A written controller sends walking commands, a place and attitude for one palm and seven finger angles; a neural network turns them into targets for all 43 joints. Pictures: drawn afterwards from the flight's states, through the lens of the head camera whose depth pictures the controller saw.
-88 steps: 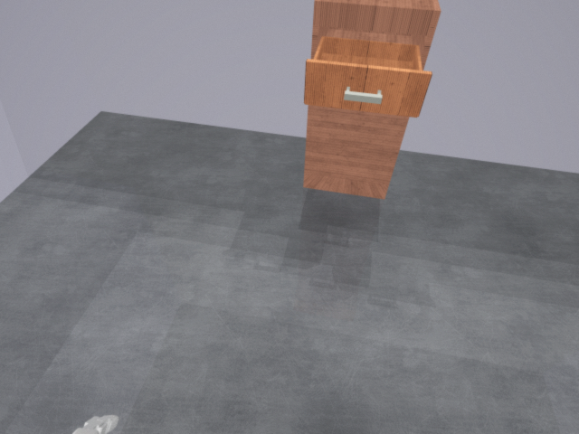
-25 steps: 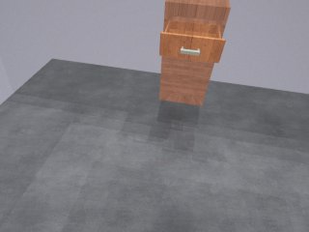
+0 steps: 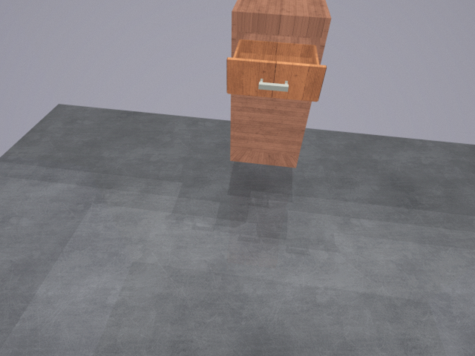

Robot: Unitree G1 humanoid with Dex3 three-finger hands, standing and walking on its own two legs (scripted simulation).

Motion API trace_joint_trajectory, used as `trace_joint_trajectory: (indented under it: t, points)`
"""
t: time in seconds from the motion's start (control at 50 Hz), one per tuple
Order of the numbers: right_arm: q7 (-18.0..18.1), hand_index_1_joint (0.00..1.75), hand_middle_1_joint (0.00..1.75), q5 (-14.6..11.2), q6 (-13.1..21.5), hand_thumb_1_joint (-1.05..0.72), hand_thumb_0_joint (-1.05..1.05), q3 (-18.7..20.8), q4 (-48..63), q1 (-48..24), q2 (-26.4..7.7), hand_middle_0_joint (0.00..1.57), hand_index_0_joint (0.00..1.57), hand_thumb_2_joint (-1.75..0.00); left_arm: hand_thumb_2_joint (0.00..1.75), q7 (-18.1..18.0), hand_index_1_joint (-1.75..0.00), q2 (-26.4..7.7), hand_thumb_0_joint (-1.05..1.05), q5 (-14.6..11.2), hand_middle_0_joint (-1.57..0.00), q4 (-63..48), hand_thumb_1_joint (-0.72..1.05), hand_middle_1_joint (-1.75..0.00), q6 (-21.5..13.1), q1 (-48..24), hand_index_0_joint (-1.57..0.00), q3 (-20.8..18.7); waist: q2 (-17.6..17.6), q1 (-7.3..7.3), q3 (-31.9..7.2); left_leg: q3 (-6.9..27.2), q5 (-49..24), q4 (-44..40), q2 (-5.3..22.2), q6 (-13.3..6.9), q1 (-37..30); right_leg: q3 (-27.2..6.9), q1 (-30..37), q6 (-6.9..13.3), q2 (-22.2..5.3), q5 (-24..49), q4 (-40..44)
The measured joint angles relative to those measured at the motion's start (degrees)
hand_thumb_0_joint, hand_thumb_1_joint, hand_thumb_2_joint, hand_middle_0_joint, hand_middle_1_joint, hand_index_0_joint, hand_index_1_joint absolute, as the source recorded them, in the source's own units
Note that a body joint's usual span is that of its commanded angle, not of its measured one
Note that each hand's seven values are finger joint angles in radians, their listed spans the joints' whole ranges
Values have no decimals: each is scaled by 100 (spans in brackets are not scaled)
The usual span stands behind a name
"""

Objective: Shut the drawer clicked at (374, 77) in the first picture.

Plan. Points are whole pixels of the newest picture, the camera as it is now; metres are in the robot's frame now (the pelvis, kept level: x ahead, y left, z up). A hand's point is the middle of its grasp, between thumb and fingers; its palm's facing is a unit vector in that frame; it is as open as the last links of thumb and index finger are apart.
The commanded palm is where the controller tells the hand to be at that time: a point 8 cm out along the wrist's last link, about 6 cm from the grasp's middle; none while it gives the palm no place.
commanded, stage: walk to a spot facing it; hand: left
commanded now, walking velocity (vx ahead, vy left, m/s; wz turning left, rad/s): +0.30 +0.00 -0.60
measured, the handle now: (273, 84) +1.07 -0.05 -0.05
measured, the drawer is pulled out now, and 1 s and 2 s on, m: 0.30 0.30 0.30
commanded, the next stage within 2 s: turn to face it in 1.22 s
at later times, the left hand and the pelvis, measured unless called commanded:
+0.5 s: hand out of the picture +0.13 +0.12 -0.16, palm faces -0.14 -0.97 -0.19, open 7.4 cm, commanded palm none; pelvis +0.13 -0.06 +0.01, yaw -15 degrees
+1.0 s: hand (215, 214) +0.51 +0.10 -0.16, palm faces -0.43 -0.88 -0.20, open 7.4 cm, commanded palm none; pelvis +0.35 -0.04 +0.00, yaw -31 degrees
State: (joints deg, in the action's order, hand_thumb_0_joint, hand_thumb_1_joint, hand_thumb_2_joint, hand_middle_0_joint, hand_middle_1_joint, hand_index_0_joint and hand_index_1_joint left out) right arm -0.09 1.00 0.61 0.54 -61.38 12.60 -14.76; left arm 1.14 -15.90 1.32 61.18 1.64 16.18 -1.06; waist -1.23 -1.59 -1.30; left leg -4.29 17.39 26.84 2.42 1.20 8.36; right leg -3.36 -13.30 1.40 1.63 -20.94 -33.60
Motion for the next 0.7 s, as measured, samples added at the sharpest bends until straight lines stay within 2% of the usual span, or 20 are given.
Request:
trace_joint_trajectory:
  t: [0.04,0.08,0.14,0.16,0.2,0.24,0.3,0.42,0.52,0.64,0.68,0.7]
  points:
    - [1,30,30,-3,65,-90,0,45,55,142,94,20,20,-90,90,46,-30,95,1,12,-20,-31,90,-30,34,141,-20,-48,-8,-1,48,-184,93,-13,54,22,-119,206,-327,-32,-73,-330,-728]
    - [7,30,30,5,125,-90,0,84,77,288,156,20,20,-90,90,93,-30,195,1,17,-20,-71,90,-30,40,204,-20,-86,24,31,133,-330,160,-58,134,83,-263,435,-579,-59,-171,-493,-1081]
    - [18,30,30,22,129,-90,0,133,39,484,155,20,20,-90,90,154,-30,351,1,13,-20,-215,90,-30,-51,210,-20,-132,181,54,304,-470,441,234,356,235,-351,753,-599,-47,-262,-156,-582]
    - [12,30,30,9,109,-90,0,147,21,563,147,20,20,-90,90,163,-30,368,1,20,-20,-291,90,-30,-137,215,-20,-140,233,51,343,-477,663,658,471,190,-212,828,-538,39,-237,223,-348]
    - [-7,30,30,-11,-9,-90,1,163,-84,603,159,20,20,-90,90,87,-30,414,1,3,-20,-366,90,-30,-321,197,-20,-169,289,2,399,-169,1102,2206,510,88,407,911,-574,246,-117,305,-569]
    - [-31,30,30,-17,-75,-90,1,179,-143,548,185,20,20,-90,90,-1,-30,468,1,-28,-20,-405,90,-30,-413,270,-20,-186,268,-59,408,46,885,3382,419,5,1008,897,-372,356,-2,193,-400]
    - [-54,30,30,13,-47,-90,1,223,-11,332,218,20,20,-90,90,-74,-30,553,0,-14,-20,-358,90,-30,-437,471,-20,-173,186,-82,350,59,306,3964,384,28,1740,726,6,386,131,376,213]
    - [-93,30,30,28,47,-90,1,294,510,-229,296,20,19,-90,90,-88,-30,754,1,13,-20,-157,90,-30,-503,821,-20,-107,175,-16,232,196,-587,3624,466,178,2702,280,595,408,310,665,1173]
    - [-133,30,30,16,52,-90,1,286,729,-517,378,19,19,-90,90,-132,-30,806,1,27,-20,-105,90,-30,-561,936,-21,-106,227,-114,188,288,-872,3004,495,226,2934,-4,1028,349,357,550,1504]
    - [-166,30,30,-20,66,-90,1,213,854,-767,499,19,19,-90,90,-217,-30,704,1,58,-20,-128,90,-30,-559,1009,-21,-148,157,-312,226,158,-657,1716,303,98,2463,-295,1514,180,266,81,1510]
    - [-151,30,30,-26,149,-90,1,166,923,-805,558,20,19,-90,90,-224,-30,639,1,54,-20,-111,90,-30,-537,1061,-21,-182,61,-326,237,76,-617,1079,144,-3,2040,-422,1554,102,195,-248,1198]
    - [-134,30,30,-18,225,-90,1,126,978,-793,569,20,19,-90,90,-219,-30,619,1,36,-20,-99,90,-30,-527,1119,-21,-210,46,-315,227,41,-711,736,104,-63,1739,-489,1452,87,204,-484,769]
